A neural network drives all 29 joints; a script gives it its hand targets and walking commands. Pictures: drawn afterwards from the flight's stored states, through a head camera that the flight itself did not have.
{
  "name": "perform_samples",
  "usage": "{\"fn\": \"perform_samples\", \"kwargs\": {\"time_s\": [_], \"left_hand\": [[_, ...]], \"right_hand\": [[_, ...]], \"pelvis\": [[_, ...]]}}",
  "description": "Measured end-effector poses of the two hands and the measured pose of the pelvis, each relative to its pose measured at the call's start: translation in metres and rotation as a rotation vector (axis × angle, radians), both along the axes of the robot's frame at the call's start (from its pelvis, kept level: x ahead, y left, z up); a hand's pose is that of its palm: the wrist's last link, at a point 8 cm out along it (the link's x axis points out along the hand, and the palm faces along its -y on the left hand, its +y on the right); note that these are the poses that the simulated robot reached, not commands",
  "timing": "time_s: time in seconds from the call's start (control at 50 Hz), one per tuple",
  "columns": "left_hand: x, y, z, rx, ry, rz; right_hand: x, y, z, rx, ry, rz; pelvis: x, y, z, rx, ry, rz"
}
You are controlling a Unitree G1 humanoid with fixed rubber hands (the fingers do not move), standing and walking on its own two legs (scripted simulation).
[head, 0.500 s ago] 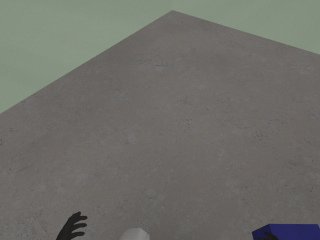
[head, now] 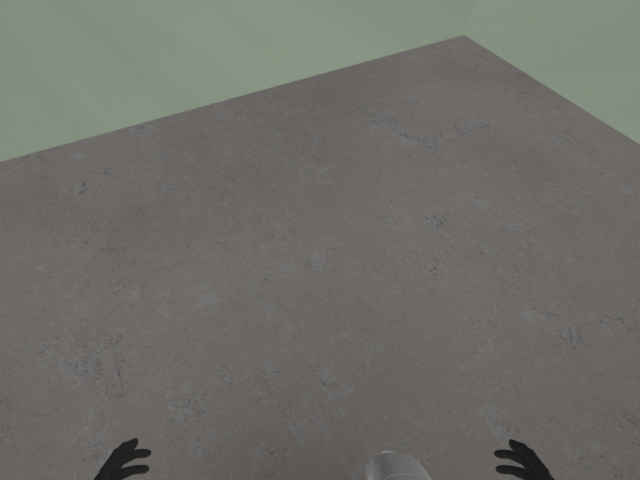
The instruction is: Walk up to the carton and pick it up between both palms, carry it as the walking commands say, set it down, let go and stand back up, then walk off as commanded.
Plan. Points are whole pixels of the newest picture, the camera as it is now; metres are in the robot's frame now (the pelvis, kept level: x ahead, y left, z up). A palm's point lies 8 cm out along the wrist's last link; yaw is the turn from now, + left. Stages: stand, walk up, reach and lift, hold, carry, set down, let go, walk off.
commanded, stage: walk off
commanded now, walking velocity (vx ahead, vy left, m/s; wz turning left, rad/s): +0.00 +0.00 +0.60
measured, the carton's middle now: out of the picture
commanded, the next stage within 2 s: stand in 1.00 s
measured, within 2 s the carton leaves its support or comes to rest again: neither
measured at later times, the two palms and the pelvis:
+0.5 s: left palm out of the picture +0.00 +0.25 -0.09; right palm (500, 440) +0.18 -0.25 -0.12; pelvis -0.01 -0.03 +0.00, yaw +19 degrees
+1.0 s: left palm out of the picture -0.06 +0.27 -0.10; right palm (472, 429) +0.19 -0.21 -0.11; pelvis -0.03 -0.03 +0.00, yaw +35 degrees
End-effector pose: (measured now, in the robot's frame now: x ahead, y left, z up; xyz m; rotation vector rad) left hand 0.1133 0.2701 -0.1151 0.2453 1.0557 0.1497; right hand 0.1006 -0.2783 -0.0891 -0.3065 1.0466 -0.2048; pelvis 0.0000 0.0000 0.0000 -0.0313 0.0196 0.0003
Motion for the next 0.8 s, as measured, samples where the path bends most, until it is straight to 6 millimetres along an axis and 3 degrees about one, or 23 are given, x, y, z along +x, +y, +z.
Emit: {"fn": "perform_samples", "kwargs": {"time_s": [0.16, 0.22, 0.34, 0.44, 0.6, 0.68, 0.8], "left_hand": [[0.014, -0.027, 0.017, 0.038, -0.117, 0.04], [-0.002, -0.033, 0.023, 0.073, -0.124, 0.066], [-0.044, -0.031, 0.038, 0.104, -0.097, 0.175], [-0.081, -0.026, 0.032, 0.095, -0.076, 0.27], [-0.174, 0.002, -0.011, 0.03, 0.032, 0.448], [-0.2, 0.008, -0.015, 0.003, 0.075, 0.505], [-0.199, 0.012, -0.005, -0.009, 0.033, 0.525]], "right_hand": [[-0.006, -0.022, -0.028, 0.05, 0.054, 0.04], [0.004, -0.027, -0.038, 0.068, 0.054, 0.071], [0.028, -0.021, -0.037, 0.107, 0.077, 0.177], [0.055, 0.0, -0.033, 0.115, 0.077, 0.271], [0.119, 0.077, -0.015, 0.075, -0.074, 0.485], [0.118, 0.092, -0.001, 0.038, -0.088, 0.519], [0.1, 0.089, 0.005, 0.0, -0.031, 0.527]], "pelvis": [[-0.004, -0.026, -0.008, 0.023, 0.005, 0.092], [-0.006, -0.035, -0.01, 0.031, 0.0, 0.135], [-0.007, -0.042, 0.0, 0.058, -0.007, 0.221], [-0.011, -0.04, 0.0, 0.065, -0.003, 0.287], [-0.024, -0.016, -0.016, 0.045, 0.0, 0.399], [-0.031, -0.008, -0.011, 0.027, -0.004, 0.438], [-0.036, -0.005, 0.0, 0.004, -0.004, 0.503]]}}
